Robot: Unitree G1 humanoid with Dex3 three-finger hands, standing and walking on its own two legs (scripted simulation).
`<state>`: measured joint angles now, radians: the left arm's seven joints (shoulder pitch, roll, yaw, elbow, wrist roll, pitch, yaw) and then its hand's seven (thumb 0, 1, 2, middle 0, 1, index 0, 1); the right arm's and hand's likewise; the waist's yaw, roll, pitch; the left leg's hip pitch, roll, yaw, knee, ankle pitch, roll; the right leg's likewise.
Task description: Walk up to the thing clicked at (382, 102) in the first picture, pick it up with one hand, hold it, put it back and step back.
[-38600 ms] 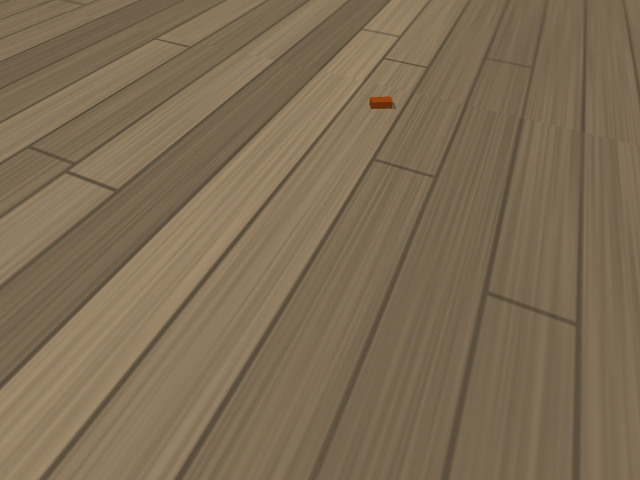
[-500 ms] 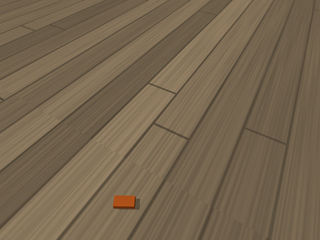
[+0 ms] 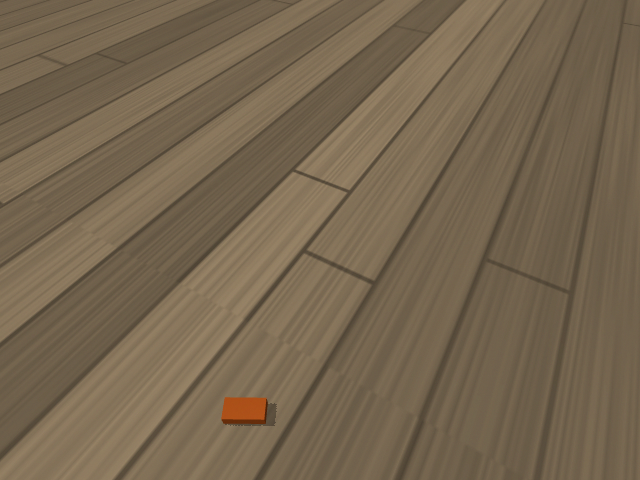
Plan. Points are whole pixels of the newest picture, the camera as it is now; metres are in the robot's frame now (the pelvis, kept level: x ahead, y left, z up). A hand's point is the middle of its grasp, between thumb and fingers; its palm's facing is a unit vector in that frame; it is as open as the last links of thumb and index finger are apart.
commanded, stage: stand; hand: left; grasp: from above
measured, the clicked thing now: (245, 410) +0.45 +0.23 -0.76
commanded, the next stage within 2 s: step back in 0.38 s
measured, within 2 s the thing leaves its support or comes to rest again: neither
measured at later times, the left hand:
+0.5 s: hand out of the picture +0.07 +0.26 -0.16, palm faces +0.01 -0.93 -0.36, open 7.4 cm
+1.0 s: hand out of the picture +0.04 +0.32 -0.18, palm faces -0.08 -0.92 -0.38, open 7.4 cm
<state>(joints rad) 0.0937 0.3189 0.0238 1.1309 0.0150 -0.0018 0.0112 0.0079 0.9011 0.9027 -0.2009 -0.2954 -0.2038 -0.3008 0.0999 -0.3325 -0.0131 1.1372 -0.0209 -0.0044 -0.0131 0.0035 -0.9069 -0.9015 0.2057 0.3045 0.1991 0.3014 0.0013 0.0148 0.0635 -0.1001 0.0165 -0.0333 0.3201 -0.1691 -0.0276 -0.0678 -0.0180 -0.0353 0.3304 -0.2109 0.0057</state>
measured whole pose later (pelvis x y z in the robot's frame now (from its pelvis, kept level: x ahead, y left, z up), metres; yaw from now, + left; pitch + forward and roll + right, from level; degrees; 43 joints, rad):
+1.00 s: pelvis -0.09 +0.06 -0.02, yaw -3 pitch -2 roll +0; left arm 0.08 0.38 0.06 0.89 0.01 0.07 0.02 0.01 0.90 0.90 -0.20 -0.30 -0.20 -0.30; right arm 0.12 -0.34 -0.04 0.88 -0.03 0.02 -0.03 0.00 -0.90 -0.90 0.21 0.31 0.20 0.30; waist -0.03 -0.03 0.22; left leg -0.30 -0.03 0.05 0.60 -0.27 0.07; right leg -0.35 0.06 0.11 0.92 -0.49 0.01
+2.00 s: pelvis -0.40 +0.06 -0.04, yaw -6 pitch -4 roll -2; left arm 0.24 0.38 0.09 0.88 0.03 0.07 -0.02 0.01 0.90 0.90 -0.20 -0.29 -0.20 -0.30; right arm 0.06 -0.41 -0.06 0.81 -0.03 0.05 -0.02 0.00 -0.90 -0.90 0.21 0.31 0.20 0.30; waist 0.02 0.05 0.19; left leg -0.47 0.09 0.03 0.64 -0.14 0.01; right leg -0.21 0.03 0.03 0.69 -0.42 0.00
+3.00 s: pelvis -0.66 +0.02 -0.03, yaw -1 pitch -3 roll +3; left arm 0.24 0.40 0.07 0.94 0.04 0.01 0.00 0.01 0.90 0.90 -0.20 -0.30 -0.21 -0.30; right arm 0.24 -0.37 -0.05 0.99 -0.04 0.00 0.00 0.01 -0.91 -0.90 0.20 0.30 0.20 0.30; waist 0.04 -0.03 0.08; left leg -0.24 -0.06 -0.01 0.59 -0.30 0.00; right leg -0.27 -0.09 0.05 0.73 -0.41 0.01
